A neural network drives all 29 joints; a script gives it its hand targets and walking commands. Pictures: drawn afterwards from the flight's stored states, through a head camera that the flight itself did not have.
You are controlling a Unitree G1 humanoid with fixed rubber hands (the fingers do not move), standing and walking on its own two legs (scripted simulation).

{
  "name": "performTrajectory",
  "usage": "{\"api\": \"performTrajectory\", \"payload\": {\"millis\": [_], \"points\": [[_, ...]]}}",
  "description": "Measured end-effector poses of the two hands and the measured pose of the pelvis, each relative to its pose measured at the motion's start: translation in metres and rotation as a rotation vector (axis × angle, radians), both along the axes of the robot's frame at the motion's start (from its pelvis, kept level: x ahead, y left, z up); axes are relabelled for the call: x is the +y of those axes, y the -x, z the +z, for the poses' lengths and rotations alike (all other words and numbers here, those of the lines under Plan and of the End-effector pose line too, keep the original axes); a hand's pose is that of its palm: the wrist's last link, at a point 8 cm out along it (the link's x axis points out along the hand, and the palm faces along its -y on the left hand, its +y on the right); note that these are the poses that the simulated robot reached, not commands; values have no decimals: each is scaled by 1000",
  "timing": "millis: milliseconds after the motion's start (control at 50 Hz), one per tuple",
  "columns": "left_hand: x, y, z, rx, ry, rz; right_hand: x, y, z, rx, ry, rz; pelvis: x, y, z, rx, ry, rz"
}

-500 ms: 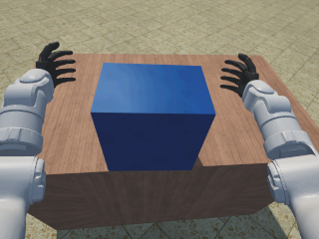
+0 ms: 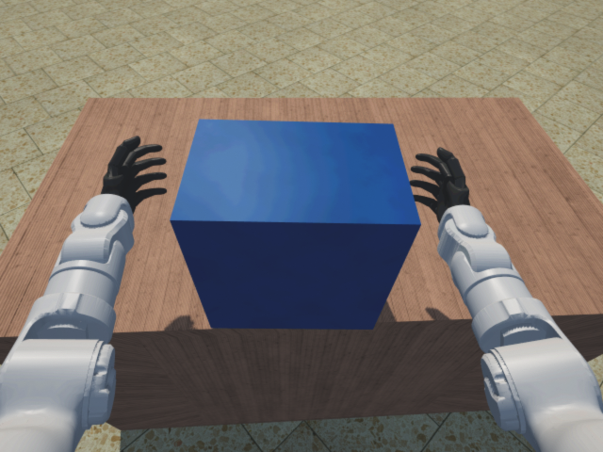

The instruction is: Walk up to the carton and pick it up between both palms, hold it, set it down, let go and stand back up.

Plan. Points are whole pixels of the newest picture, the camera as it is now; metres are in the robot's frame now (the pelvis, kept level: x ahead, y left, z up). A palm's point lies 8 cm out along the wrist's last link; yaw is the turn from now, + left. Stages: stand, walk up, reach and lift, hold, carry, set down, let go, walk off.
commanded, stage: reach and lift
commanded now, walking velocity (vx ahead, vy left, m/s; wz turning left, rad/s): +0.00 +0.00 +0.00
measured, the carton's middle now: (294, 234) +0.40 +0.02 +0.06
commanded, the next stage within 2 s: none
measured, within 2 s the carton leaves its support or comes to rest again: neither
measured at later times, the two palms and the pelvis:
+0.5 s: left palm (154, 202) +0.42 +0.21 +0.11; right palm (419, 218) +0.41 -0.15 +0.09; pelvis -0.02 +0.00 -0.01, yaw +0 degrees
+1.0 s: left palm (167, 213) +0.41 +0.19 +0.10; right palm (419, 219) +0.41 -0.15 +0.09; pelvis -0.03 +0.00 -0.01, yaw -1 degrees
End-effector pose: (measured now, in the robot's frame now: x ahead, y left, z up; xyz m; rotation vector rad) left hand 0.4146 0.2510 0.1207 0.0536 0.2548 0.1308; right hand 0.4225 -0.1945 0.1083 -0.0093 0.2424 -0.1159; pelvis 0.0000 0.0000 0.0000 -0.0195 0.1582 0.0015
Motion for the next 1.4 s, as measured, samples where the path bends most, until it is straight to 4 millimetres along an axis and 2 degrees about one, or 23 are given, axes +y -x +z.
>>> {"api": "performTrajectory", "payload": {"millis": [80, 260, 440, 600, 860, 960, 1400], "points": [[-3, 5, -10, -9, 8, -1, -1, 5, -4, 5, 9, 11, -2, -1, 0, -4, -2, -4], [-12, 11, -33, 5, 35, 4, 13, 14, -24, 40, -2, 30, -7, 9, -2, 13, -3, -4], [-32, 1, -19, -53, 34, -15, 40, 9, -20, -2, -29, 39, -2, 17, -6, 74, 0, -2], [-52, 0, -9, -39, 45, -35, 41, 14, -13, 18, -17, 1, 2, 20, -5, 40, 1, -15], [-49, 10, -28, 2, 49, 16, 44, 17, -11, 51, -8, -3, 1, 25, -7, 51, 5, -13], [-56, 8, -26, -11, 47, 15, 43, 15, -13, 50, -25, -6, 1, 26, -8, 61, 6, -13], [-54, 7, -28, -37, 60, 8, 45, 17, -14, 33, -27, -20, 0, 26, -8, 79, -1, -1]]}}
